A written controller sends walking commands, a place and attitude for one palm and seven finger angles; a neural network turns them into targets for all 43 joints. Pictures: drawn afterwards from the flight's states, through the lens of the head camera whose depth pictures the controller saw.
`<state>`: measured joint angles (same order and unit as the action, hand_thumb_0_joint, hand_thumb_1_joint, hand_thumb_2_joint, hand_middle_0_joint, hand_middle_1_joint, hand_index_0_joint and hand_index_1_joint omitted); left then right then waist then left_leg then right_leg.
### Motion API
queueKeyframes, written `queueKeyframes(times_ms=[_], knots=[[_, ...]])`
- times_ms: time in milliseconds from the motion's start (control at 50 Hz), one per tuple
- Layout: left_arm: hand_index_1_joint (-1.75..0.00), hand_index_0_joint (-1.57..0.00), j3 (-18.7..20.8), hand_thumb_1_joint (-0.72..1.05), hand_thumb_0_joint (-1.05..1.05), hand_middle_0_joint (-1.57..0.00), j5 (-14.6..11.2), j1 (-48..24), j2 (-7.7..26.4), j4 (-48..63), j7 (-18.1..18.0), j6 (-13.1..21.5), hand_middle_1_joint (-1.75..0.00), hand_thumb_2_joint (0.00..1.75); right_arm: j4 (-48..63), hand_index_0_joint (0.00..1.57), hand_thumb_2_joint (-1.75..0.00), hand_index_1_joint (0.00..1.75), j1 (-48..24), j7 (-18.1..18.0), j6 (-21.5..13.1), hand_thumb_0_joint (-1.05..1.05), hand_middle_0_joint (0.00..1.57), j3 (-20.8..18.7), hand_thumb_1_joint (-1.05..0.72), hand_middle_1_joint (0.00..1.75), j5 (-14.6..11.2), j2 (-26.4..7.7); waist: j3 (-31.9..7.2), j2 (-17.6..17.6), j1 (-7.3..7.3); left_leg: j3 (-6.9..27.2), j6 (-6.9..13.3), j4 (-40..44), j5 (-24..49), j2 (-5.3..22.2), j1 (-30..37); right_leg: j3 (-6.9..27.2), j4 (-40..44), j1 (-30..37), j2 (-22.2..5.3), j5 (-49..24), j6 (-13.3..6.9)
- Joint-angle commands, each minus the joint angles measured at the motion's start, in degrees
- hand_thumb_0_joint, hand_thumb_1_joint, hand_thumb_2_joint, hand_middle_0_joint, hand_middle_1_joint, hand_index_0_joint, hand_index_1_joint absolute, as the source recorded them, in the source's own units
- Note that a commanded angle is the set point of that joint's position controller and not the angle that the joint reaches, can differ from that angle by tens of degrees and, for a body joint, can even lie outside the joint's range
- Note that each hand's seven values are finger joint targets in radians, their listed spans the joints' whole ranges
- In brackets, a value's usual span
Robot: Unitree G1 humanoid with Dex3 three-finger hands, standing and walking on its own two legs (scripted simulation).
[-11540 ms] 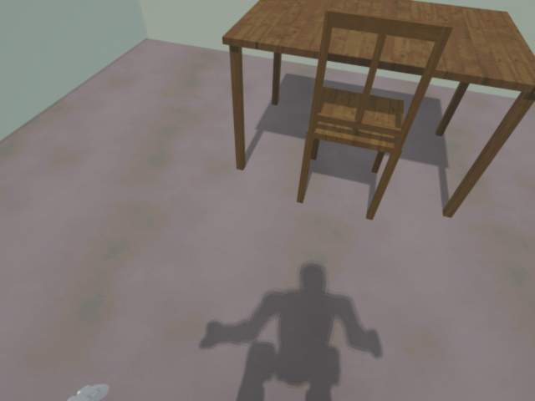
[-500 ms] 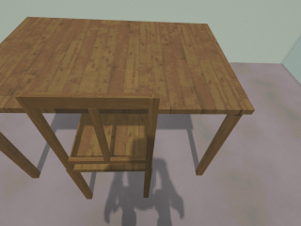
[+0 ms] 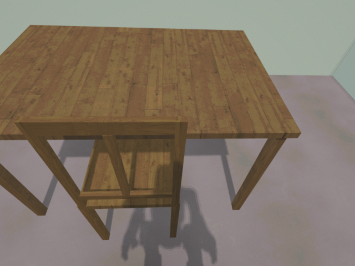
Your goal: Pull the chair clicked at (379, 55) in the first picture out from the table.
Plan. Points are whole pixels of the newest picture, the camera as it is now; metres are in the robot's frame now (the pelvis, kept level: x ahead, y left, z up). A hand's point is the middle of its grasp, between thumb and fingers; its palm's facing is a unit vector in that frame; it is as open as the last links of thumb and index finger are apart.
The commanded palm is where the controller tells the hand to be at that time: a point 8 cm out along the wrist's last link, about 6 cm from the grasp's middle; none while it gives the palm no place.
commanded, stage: look again from close up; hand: left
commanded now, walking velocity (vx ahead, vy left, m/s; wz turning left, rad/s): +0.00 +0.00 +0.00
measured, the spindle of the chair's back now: (119, 168) +0.39 +0.20 -0.08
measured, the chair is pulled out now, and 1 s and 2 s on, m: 0.00 0.00 0.00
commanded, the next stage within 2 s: raise the hand toward the chair's back in 0.86 s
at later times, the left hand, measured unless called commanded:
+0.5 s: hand out of the picture -0.03 +0.15 -0.18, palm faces +0.04 -0.99 -0.16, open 7.4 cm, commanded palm none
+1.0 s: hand out of the picture -0.02 +0.14 -0.17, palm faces +0.08 -0.98 -0.16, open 7.4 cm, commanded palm +0.08 +0.19 -0.07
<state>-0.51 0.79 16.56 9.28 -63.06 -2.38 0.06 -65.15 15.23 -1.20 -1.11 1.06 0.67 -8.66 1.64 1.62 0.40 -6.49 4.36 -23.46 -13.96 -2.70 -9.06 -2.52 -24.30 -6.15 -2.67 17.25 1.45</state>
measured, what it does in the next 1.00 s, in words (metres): stands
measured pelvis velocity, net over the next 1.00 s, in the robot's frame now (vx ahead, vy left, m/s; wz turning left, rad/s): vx -0.01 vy -0.02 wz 0.01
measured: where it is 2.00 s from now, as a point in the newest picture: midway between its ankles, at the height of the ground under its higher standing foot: outside the picture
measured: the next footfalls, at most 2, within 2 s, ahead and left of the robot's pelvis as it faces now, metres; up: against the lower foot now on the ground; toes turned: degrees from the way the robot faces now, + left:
none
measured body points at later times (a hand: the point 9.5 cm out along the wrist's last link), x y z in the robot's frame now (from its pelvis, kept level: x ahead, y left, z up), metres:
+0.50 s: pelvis +0.00 -0.01 +0.00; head +0.00 +0.00 +0.45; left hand -0.03 +0.20 -0.16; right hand -0.01 -0.23 -0.16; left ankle -0.01 +0.07 -0.74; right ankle -0.05 -0.13 -0.74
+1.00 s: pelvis -0.01 -0.02 +0.00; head +0.00 -0.02 +0.45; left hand -0.03 +0.19 -0.16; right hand -0.02 -0.23 -0.16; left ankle -0.01 +0.07 -0.74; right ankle -0.05 -0.13 -0.74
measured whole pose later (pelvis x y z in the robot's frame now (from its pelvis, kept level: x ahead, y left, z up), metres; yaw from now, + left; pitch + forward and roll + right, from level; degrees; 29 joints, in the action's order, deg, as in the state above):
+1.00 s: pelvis -0.01 -0.02 +0.00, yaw +1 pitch -1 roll +1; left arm -1.2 -2.0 21.9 7.9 -55.1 -2.3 -2.2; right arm -62.5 17.8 -1.3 -0.8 1.4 -0.1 -7.7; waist 2.1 1.1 -0.3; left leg -5.7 2.9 -23.5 -12.7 -1.6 -10.3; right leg -3.3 -25.3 -7.6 -1.5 16.8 -0.4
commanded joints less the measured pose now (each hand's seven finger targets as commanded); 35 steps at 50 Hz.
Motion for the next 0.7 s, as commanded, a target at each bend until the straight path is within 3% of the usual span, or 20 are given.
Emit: queueKeyframes(times_ms=[0, 180, 320, 540, 680], knots=[[-0.30, -0.20, 0.5, 0.90, 0.00, -0.20, -0.1, 4.9, 4.8, 0.6, -0.3, 0.6, -0.30, 0.90, 1.7, 0.20, -0.90, 0.30, 3.2, -0.5, -1.0, 0.00, 0.20, -0.9, -0.90, 0.30, -0.3, -6.4, 1.4, -1.9, 0.09, 9.2, -1.1, 5.2, 14.3, 9.4, 2.1, 3.0, 3.2, -4.3, -3.8, -8.6, -2.3], [-0.30, -0.20, 0.4, 0.90, 0.00, -0.20, 0.0, 5.9, 4.4, 0.1, -0.4, 0.8, -0.30, 0.90, 1.3, 0.20, -0.90, 0.30, 4.0, -0.6, -1.0, 0.00, 0.20, -0.9, -0.90, 0.30, -0.4, -5.7, 1.5, -0.3, -0.01, 9.0, -1.0, 4.9, 15.0, 9.2, 2.5, 3.5, 3.7, -4.3, -3.9, -10.0, -2.5], [-0.30, -0.20, 0.4, 0.90, 0.00, -0.20, -0.1, 7.1, 3.8, -0.1, -0.5, 0.9, -0.30, 0.90, 1.0, 0.20, -0.90, 0.30, 4.4, -0.6, -1.1, 0.00, 0.20, -0.8, -0.90, 0.30, -0.4, -5.2, 1.6, -1.2, 0.03, 8.6, -1.1, 4.7, 15.5, 9.2, 2.8, 3.7, 4.0, -4.4, -4.0, -10.7, -2.6], [-0.30, -0.20, 0.2, 0.90, 0.00, -0.20, 0.0, 7.6, 3.5, -0.2, -0.5, 1.0, -0.30, 0.90, 0.8, 0.20, -0.90, 0.30, 4.4, -0.5, -0.8, 0.00, 0.20, -0.8, -0.90, 0.30, -0.5, -4.6, 4.0, -0.6, 0.14, 8.5, -1.2, 5.1, 10.9, 9.0, 1.2, 4.2, 5.6, -5.2, -3.9, -9.4, -2.8], [-0.30, -0.20, 0.3, 0.90, 0.00, -0.20, 0.0, 8.0, 3.3, 0.0, -0.5, 1.1, -0.30, 0.90, 1.0, 0.20, -0.90, 0.30, 4.8, -0.5, -0.8, 0.00, 0.20, -0.9, -0.90, 0.30, -0.4, -4.6, 3.1, -1.5, 0.00, 8.5, -1.5, 5.5, 9.1, 9.0, 1.4, 4.4, 5.3, -5.5, -3.8, -8.5, -3.0]])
